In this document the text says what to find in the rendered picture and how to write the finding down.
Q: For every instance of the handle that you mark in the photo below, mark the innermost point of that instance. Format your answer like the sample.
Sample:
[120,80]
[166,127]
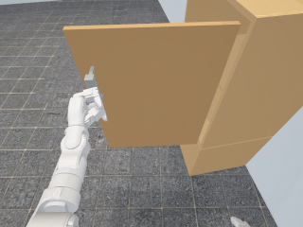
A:
[91,82]

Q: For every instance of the robot left upper arm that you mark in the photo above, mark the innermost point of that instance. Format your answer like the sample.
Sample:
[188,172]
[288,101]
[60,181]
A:
[54,219]

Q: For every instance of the right robot hand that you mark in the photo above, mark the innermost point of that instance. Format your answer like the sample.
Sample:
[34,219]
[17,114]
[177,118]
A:
[239,223]

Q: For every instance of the cupboard door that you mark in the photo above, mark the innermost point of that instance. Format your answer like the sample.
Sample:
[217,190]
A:
[158,80]

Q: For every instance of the left robot forearm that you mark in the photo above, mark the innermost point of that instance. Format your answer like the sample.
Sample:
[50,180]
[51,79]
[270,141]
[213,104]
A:
[63,192]

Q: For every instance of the left robot hand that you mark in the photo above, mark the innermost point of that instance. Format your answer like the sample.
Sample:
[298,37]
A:
[79,114]

